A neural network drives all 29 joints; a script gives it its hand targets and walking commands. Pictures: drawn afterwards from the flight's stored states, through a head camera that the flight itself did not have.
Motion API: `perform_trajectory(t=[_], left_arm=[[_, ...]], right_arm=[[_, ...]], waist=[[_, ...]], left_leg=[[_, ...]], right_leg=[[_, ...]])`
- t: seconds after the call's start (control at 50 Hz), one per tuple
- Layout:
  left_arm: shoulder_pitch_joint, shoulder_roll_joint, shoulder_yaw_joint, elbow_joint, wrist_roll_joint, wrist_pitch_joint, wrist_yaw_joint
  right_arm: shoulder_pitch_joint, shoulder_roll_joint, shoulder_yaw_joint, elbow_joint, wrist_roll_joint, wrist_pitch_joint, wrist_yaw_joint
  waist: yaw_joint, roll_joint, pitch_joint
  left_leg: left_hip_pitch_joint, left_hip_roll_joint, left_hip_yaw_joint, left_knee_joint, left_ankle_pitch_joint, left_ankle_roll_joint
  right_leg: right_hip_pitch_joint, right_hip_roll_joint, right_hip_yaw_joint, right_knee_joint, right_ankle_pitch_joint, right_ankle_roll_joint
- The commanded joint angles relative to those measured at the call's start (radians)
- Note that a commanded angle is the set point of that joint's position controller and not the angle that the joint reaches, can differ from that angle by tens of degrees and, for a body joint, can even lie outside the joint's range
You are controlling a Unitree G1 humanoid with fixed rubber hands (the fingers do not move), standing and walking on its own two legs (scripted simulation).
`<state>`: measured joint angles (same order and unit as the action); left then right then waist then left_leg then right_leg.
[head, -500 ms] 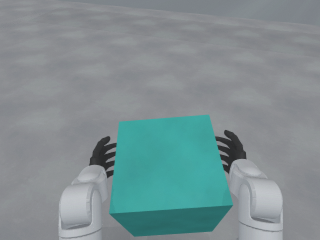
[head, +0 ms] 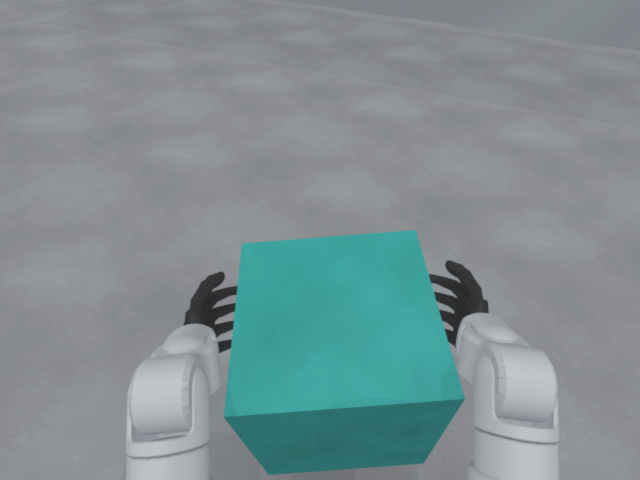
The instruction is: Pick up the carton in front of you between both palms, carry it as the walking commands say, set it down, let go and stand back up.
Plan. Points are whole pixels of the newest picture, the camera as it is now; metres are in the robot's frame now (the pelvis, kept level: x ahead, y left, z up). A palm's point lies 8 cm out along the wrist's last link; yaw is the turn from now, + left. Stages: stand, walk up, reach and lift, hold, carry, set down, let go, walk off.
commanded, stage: carry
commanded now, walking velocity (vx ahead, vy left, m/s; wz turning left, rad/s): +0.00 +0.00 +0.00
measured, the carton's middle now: (337, 359) +0.27 +0.00 +0.01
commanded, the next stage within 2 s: none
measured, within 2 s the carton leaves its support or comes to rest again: neither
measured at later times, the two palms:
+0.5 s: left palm (210, 209) +0.44 +0.17 +0.11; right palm (426, 207) +0.45 -0.12 +0.12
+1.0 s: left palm (199, 172) +0.57 +0.22 +0.08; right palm (379, 171) +0.57 -0.08 +0.08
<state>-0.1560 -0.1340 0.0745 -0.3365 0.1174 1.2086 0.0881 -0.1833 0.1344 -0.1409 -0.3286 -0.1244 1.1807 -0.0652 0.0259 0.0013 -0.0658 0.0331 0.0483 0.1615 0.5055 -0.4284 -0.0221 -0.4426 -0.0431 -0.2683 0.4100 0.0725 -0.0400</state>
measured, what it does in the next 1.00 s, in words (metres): walks ahead: left foot, then right foot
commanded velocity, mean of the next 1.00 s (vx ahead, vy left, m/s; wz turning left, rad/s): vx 0.00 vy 0.00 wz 0.00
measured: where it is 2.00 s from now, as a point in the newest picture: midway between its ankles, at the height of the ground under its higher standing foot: outside the picture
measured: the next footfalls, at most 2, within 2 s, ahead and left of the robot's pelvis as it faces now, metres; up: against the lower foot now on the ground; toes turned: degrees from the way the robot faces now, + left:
left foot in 0.18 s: +0.08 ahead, +0.12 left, +0.00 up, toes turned +6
right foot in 0.76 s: +0.29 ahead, -0.05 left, +0.00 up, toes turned -5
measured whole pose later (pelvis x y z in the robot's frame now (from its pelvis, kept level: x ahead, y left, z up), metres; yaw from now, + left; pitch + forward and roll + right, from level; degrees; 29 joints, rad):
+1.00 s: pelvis +0.30 +0.07 +0.00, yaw +0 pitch +3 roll -1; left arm -0.17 -0.13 0.08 -0.31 0.12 1.18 0.08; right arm -0.16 0.13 -0.12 -0.32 -0.14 1.14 -0.06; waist 0.01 0.01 -0.05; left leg -0.35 0.02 0.05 0.58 -0.26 0.03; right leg -0.24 -0.05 -0.17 0.55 -0.36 0.00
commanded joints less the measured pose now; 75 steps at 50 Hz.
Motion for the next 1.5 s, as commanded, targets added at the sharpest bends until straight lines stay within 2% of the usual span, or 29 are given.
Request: perform_trajectory(t=[0.0,0.08,0.14,0.16,0.24,0.32,0.4,0.48,0.5,0.54,0.58,0.6,0.64,0.66,0.68,0.7,0.72,0.74,0.78,0.86,0.9,0.92,0.96,1.04,1.06,1.08,1.14,1.26,1.48], left_arm=[[-0.503,-0.967,-0.742,-0.049,-0.453,-0.016,-0.246],[-0.454,-1.030,-0.731,-0.108,-0.440,-0.051,-0.249],[-0.393,-1.016,-0.711,-0.098,-0.417,-0.057,-0.228],[-0.356,-1.002,-0.694,-0.044,-0.402,-0.048,-0.228],[-0.387,-0.984,-0.722,-0.095,-0.394,-0.043,-0.232],[-0.374,-0.921,-0.697,-0.063,-0.380,-0.017,-0.212],[-0.381,-0.923,-0.694,0.002,-0.362,-0.004,-0.213],[-0.452,-0.939,-0.706,-0.034,-0.386,-0.001,-0.223],[-0.477,-0.944,-0.724,-0.040,-0.401,-0.005,-0.226],[-0.488,-0.921,-0.716,-0.037,-0.413,0.001,-0.223],[-0.477,-0.893,-0.700,-0.060,-0.398,0.010,-0.221],[-0.467,-0.874,-0.701,-0.079,-0.394,0.020,-0.214],[-0.413,-0.878,-0.673,-0.014,-0.386,0.026,-0.208],[-0.314,-0.861,-0.645,0.092,-0.338,0.033,-0.208],[-0.399,-0.897,-0.668,-0.059,-0.361,0.007,-0.216],[-0.398,-0.927,-0.692,-0.070,-0.385,0.004,-0.215],[-0.441,-0.938,-0.682,-0.070,-0.387,-0.010,-0.212],[-0.447,-0.947,-0.710,-0.124,-0.384,-0.026,-0.207],[-0.541,-0.930,-0.735,-0.179,-0.427,-0.023,-0.206],[-0.379,-0.934,-0.718,-0.029,-0.398,-0.009,-0.228],[-0.370,-0.857,-0.674,0.014,-0.361,-0.020,-0.236],[-0.342,-0.871,-0.676,0.071,-0.327,-0.032,-0.237],[-0.397,-0.939,-0.678,0.112,-0.316,-0.084,-0.249],[-0.424,-0.914,-0.659,0.123,-0.266,-0.175,-0.253],[-0.443,-0.879,-0.641,0.136,-0.269,-0.206,-0.251],[-0.505,-0.881,-0.637,0.130,-0.262,-0.234,-0.246],[-0.361,-0.865,-0.579,0.225,-0.219,-0.271,-0.237],[-0.316,-0.827,-0.522,0.338,-0.148,-0.332,-0.241],[-0.546,-0.879,-0.336,0.536,-0.066,-0.594,-0.267]], right_arm=[[-0.350,0.875,0.729,-0.002,0.382,0.026,0.282],[-0.404,0.943,0.781,-0.133,0.429,-0.011,0.259],[-0.397,0.933,0.804,-0.164,0.454,-0.015,0.271],[-0.383,0.890,0.785,-0.145,0.432,-0.009,0.263],[-0.430,0.886,0.813,-0.177,0.436,0.012,0.261],[-0.295,0.811,0.754,-0.036,0.412,0.043,0.266],[-0.373,0.804,0.728,-0.036,0.431,0.039,0.271],[-0.415,0.862,0.734,-0.014,0.445,0.035,0.271],[-0.399,0.812,0.730,-0.048,0.404,0.034,0.269],[-0.439,0.851,0.726,-0.052,0.436,0.042,0.264],[-0.410,0.795,0.695,-0.047,0.410,0.050,0.255],[-0.332,0.777,0.677,0.029,0.395,0.066,0.252],[-0.349,0.775,0.699,0.001,0.416,0.064,0.249],[-0.364,0.766,0.712,0.021,0.409,0.064,0.245],[-0.386,0.828,0.757,-0.047,0.437,0.047,0.243],[-0.420,0.812,0.748,-0.120,0.437,0.027,0.251],[-0.512,0.855,0.794,-0.168,0.484,0.022,0.258],[-0.470,0.875,0.814,-0.146,0.472,0.026,0.261],[-0.496,0.874,0.752,-0.126,0.450,0.016,0.270],[-0.329,0.792,0.727,-0.120,0.377,0.023,0.239],[-0.290,0.806,0.729,0.043,0.334,0.003,0.253],[-0.269,0.791,0.702,0.089,0.330,-0.012,0.260],[-0.367,0.822,0.722,0.032,0.336,-0.062,0.278],[-0.368,0.798,0.642,0.144,0.288,-0.167,0.286],[-0.363,0.829,0.653,0.181,0.305,-0.198,0.286],[-0.338,0.786,0.609,0.241,0.255,-0.215,0.289],[-0.421,0.791,0.667,0.164,0.288,-0.267,0.282],[-0.347,0.727,0.572,0.303,0.176,-0.322,0.257],[-0.556,0.825,0.410,0.537,0.085,-0.579,0.271]], waist=[[-0.018,-0.114,-0.354],[-0.017,-0.182,-0.354],[-0.035,-0.063,-0.379],[-0.029,-0.019,-0.340],[-0.020,-0.027,-0.351],[-0.028,0.135,-0.325],[-0.024,0.096,-0.323],[-0.032,-0.098,-0.242],[-0.022,-0.154,-0.190],[-0.049,-0.088,-0.113],[-0.064,0.272,-0.081],[-0.065,0.316,-0.096],[-0.069,0.172,-0.127],[-0.027,0.134,-0.198],[-0.003,-0.013,-0.300],[0.072,-0.122,-0.408],[0.050,-0.279,-0.400],[0.031,-0.196,-0.444],[-0.012,0.048,-0.314],[-0.046,-0.205,-0.294],[-0.031,-0.081,-0.269],[-0.018,0.109,-0.290],[-0.022,0.089,-0.305],[-0.023,0.132,-0.283],[-0.033,0.060,-0.277],[-0.030,0.136,-0.224],[-0.034,0.024,-0.294],[-0.029,0.019,-0.334],[-0.040,-0.046,-0.270]], left_leg=[[-0.422,0.014,-0.182,0.465,-0.083,0.014],[-0.294,-0.015,-0.092,-0.054,-0.053,0.015],[-0.102,0.068,-0.119,-0.140,0.326,0.020],[-0.165,0.117,-0.200,-0.155,0.436,0.045],[-0.178,0.135,-0.148,-0.053,0.628,0.024],[-0.103,0.133,-0.122,-0.001,1.078,-0.021],[-0.033,0.090,-0.089,0.130,1.367,-0.003],[-0.473,-0.011,-0.025,-0.023,0.400,-0.056],[-0.532,-0.022,-0.028,-0.138,0.274,-0.076],[-0.264,-0.025,-0.046,-0.362,0.537,-0.064],[0.295,0.132,-0.184,-0.148,1.486,0.004],[0.410,0.163,-0.181,-0.045,1.711,0.057],[0.477,0.107,-0.172,0.072,1.797,0.081],[0.297,0.059,-0.110,0.141,1.641,0.044],[0.041,0.026,-0.059,0.331,1.482,0.011],[-0.324,-0.006,-0.057,0.481,0.710,-0.037],[-0.726,-0.132,-0.052,0.684,-0.142,-0.027],[-0.595,-0.058,-0.164,0.720,-0.122,0.022],[-0.419,-0.028,-0.200,0.560,-0.074,0.051],[-0.283,-0.011,-0.121,0.058,0.142,0.037],[-0.137,0.096,-0.212,-0.068,0.678,0.057],[-0.094,0.197,-0.331,-0.035,1.030,0.096],[-0.180,0.215,-0.330,-0.043,1.021,0.133],[-0.121,0.127,-0.212,-0.013,0.865,0.090],[-0.142,0.129,-0.257,-0.040,0.843,0.056],[-0.148,0.114,-0.233,-0.038,0.922,0.043],[-0.125,0.128,-0.193,0.035,0.991,0.068],[-0.085,0.116,-0.165,0.082,1.093,0.073],[-0.181,0.079,-0.154,0.028,0.569,0.062]], right_leg=[[0.562,-0.362,0.380,-0.047,0.760,-0.150],[0.465,-0.233,0.235,-0.111,0.101,-0.081],[0.341,-0.182,0.146,-0.031,-0.020,0.004],[0.353,-0.151,0.129,-0.009,-0.040,0.027],[0.369,-0.123,0.142,0.055,0.122,0.013],[0.305,-0.100,0.111,0.145,0.261,0.032],[0.279,-0.027,0.043,0.088,0.177,0.058],[0.644,-0.145,0.139,0.112,0.868,-0.017],[0.691,-0.170,0.150,0.142,0.862,-0.018],[0.395,-0.059,0.044,0.233,0.455,0.044],[-0.195,0.038,0.027,0.370,-0.547,0.074],[-0.320,0.054,0.031,0.379,-0.637,0.055],[-0.359,0.103,-0.028,0.184,-0.599,0.038],[-0.078,0.096,-0.044,0.027,-0.377,0.033],[0.354,0.070,0.006,-0.177,0.097,0.022],[0.754,-0.049,0.144,-0.148,0.565,-0.040],[0.972,-0.266,0.305,0.071,1.158,-0.186],[0.799,-0.352,0.317,0.080,1.243,-0.217],[0.419,-0.297,0.321,0.006,0.734,-0.179],[0.366,-0.219,0.139,0.062,0.364,-0.093],[0.248,-0.142,0.135,0.150,0.039,0.013],[0.187,-0.079,0.144,0.149,-0.259,0.050],[0.235,-0.022,0.204,0.145,-0.489,0.057],[0.235,-0.070,0.199,0.130,-0.199,0.059],[0.245,-0.057,0.196,0.138,-0.251,0.067],[0.222,-0.059,0.189,0.136,-0.272,0.077],[0.244,-0.082,0.185,0.148,-0.091,0.066],[0.277,-0.094,0.198,0.159,0.123,0.057],[0.306,-0.114,0.223,0.070,0.066,0.040]])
